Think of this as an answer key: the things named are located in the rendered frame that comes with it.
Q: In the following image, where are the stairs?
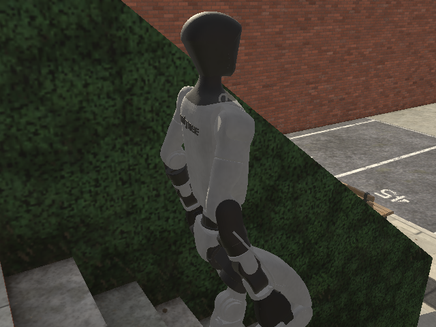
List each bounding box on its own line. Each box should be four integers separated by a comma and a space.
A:
0, 257, 259, 327

